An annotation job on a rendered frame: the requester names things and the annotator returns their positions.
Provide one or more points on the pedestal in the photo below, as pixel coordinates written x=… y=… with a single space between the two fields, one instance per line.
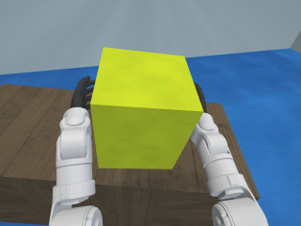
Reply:
x=29 y=128

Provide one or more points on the robot left forearm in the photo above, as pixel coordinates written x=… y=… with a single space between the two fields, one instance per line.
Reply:
x=73 y=159

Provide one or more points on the right robot hand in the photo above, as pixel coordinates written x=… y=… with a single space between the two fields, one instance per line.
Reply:
x=201 y=97

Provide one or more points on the robot right upper arm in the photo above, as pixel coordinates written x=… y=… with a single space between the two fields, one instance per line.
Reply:
x=238 y=212

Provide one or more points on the robot right forearm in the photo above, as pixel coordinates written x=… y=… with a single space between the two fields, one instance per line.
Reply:
x=224 y=179

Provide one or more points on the left robot hand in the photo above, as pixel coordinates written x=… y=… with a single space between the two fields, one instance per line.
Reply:
x=80 y=98

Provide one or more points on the carton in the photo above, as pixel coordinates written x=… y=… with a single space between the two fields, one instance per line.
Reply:
x=144 y=108

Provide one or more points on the robot left upper arm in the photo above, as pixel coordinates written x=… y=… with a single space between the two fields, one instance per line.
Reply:
x=78 y=216

